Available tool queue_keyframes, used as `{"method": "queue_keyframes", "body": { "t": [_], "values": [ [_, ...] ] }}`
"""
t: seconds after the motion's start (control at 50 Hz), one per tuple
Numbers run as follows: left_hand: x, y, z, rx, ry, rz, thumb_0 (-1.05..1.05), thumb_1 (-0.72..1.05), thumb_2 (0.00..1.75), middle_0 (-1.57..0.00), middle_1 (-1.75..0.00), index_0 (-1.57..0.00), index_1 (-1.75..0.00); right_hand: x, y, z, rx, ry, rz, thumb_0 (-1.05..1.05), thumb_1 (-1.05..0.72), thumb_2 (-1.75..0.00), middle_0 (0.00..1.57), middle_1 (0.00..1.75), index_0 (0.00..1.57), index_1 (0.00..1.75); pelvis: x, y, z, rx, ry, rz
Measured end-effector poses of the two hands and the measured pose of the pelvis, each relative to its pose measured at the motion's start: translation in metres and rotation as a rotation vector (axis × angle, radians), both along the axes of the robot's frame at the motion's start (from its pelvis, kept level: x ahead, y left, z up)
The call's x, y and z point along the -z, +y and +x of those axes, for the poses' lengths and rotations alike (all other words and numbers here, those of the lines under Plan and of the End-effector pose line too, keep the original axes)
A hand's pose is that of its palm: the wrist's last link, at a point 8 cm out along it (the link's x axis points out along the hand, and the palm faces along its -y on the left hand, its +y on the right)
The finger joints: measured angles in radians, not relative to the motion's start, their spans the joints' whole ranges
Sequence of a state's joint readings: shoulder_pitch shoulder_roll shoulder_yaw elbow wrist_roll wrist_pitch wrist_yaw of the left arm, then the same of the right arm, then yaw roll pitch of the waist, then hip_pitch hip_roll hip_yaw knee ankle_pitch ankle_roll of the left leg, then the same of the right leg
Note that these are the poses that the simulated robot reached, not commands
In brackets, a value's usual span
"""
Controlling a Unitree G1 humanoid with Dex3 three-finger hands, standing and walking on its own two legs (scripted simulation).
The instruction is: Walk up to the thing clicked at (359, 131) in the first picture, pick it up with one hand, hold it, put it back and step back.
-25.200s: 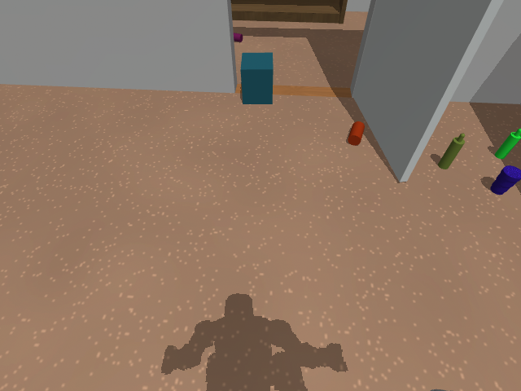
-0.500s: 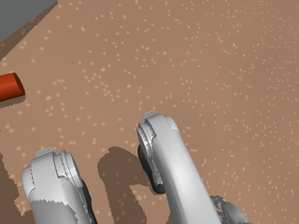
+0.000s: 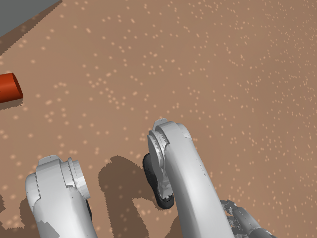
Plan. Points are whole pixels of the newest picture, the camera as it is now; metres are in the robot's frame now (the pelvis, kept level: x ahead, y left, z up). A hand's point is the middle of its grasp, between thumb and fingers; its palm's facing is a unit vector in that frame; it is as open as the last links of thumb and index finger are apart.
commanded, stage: rest palm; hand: left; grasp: from above
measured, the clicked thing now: out of the picture +0.52 +0.30 -0.29
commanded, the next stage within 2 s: close in 1.10 s
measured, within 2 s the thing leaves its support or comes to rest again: neither
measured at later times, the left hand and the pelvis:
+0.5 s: hand out of the picture +0.51 +0.29 -0.23, palm faces -0.42 -0.10 -0.90, open 13.4 cm; pelvis +0.00 +0.00 -0.02, yaw -2 degrees
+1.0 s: hand out of the picture +0.50 +0.30 -0.25, palm faces -0.44 -0.13 -0.89, open 13.5 cm; pelvis +0.00 +0.00 -0.02, yaw -4 degrees
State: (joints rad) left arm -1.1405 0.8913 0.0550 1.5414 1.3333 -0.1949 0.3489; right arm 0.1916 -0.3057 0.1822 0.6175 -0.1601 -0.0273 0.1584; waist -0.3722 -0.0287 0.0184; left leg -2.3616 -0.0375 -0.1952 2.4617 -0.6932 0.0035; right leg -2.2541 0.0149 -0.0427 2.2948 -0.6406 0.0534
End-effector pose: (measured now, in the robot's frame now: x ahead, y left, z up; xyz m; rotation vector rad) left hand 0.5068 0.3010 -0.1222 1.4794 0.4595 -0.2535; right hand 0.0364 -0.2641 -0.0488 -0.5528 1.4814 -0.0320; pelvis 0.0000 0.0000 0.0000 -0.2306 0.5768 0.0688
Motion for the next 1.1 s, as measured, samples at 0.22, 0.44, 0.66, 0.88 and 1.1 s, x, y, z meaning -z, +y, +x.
{"method": "queue_keyframes", "body": {
  "t": [0.22, 0.44, 0.66, 0.88, 1.1],
  "values": [
    [0.021, 0.008, -0.005, -0.029, 0.031, -0.001, 0.00, -0.47, 1.03, -0.10, -1.02, -0.11, -1.01, 0.008, 0.008, -0.029, 0.008, 0.061, 0.020, 0.00, -0.90, -0.89, 0.20, 0.30, 0.20, 0.30, 0.010, -0.001, -0.004, 0.011, -0.023, -0.001],
    [0.047, -0.004, 0.002, 0.014, -0.010, -0.023, 0.00, -0.45, 1.07, -0.12, -1.03, -0.12, -1.04, 0.000, 0.011, -0.030, -0.026, 0.082, 0.003, 0.00, -0.90, -0.89, 0.20, 0.30, 0.20, 0.30, 0.014, -0.001, 0.001, 0.026, -0.033, -0.017],
    [0.058, 0.002, 0.003, -0.060, -0.009, 0.004, 0.00, -0.45, 1.04, -0.12, -1.01, -0.12, -1.01, -0.001, 0.007, -0.019, -0.069, 0.056, 0.022, 0.00, -0.90, -0.90, 0.20, 0.30, 0.20, 0.30, 0.017, 0.000, 0.003, 0.033, -0.040, -0.025],
    [0.066, 0.003, -0.002, -0.055, 0.015, -0.018, 0.00, -0.46, 1.04, -0.12, -1.01, -0.12, -1.02, 0.000, 0.011, -0.020, -0.093, 0.070, 0.038, 0.00, -0.90, -0.90, 0.20, 0.30, 0.20, 0.30, 0.017, 0.000, 0.001, 0.036, -0.064, -0.032],
    [0.068, 0.000, -0.005, -0.026, 0.002, -0.027, 0.00, -0.46, 1.09, -0.14, -1.02, -0.12, -1.04, -0.005, 0.017, -0.022, -0.103, 0.061, 0.031, 0.00, -0.90, -0.90, 0.20, 0.30, 0.20, 0.30, 0.017, 0.003, -0.001, 0.041, -0.078, -0.047]
  ]
}}
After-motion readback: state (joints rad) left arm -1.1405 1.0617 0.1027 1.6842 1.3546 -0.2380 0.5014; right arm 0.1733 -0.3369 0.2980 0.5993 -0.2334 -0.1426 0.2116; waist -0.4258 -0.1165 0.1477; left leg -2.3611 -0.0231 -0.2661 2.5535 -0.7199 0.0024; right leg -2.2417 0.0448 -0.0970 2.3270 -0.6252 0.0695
